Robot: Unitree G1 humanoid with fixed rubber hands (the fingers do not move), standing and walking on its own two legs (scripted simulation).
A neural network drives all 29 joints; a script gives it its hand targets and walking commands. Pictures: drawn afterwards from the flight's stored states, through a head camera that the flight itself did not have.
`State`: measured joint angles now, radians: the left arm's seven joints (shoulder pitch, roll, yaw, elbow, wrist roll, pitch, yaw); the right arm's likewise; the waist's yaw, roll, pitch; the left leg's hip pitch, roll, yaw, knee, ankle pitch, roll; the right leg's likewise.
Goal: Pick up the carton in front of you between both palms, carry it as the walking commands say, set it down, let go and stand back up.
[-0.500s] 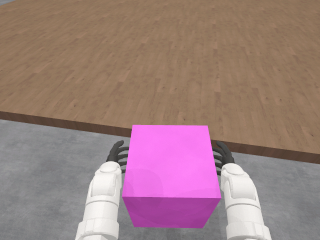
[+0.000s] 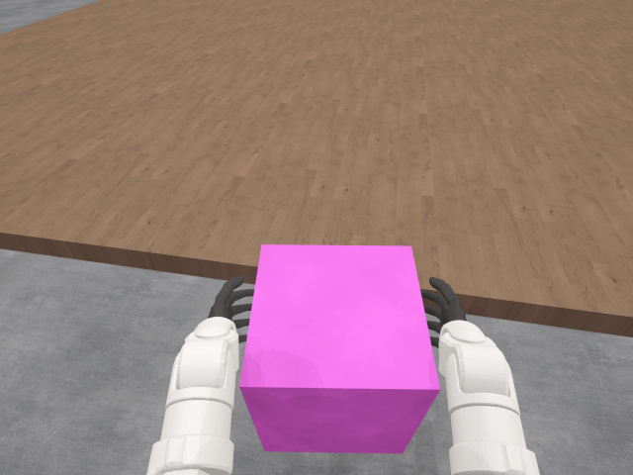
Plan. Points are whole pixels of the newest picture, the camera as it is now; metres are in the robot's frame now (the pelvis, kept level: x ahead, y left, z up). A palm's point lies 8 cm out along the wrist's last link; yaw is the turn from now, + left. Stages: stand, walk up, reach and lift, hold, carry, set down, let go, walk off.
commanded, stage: hold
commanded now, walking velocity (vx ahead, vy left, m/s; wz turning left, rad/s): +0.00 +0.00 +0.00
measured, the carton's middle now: (334, 353) +0.30 +0.00 -0.02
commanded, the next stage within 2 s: carry in 0.72 s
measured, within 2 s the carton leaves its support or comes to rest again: neither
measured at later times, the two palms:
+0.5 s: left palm (221, 329) +0.28 +0.15 +0.05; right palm (451, 333) +0.28 -0.15 +0.05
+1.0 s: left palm (247, 292) +0.33 +0.12 +0.07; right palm (467, 300) +0.33 -0.18 +0.07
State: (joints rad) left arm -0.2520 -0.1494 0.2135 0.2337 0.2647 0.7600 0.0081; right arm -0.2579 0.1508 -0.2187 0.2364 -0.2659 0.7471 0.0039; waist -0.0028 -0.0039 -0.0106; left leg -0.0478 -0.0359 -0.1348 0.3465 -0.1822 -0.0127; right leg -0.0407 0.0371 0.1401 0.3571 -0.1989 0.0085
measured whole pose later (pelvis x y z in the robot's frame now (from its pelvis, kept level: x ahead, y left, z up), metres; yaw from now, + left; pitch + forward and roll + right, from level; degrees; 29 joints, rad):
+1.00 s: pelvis +0.05 -0.02 -0.01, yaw +0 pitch +3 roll +0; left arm -0.20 -0.14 0.12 -0.03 0.16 0.95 0.07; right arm -0.17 0.11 -0.14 -0.07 -0.15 0.96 -0.05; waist 0.00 0.01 -0.17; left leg -0.33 0.04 0.01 0.69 -0.46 -0.01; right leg -0.23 -0.01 -0.03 0.51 -0.33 -0.01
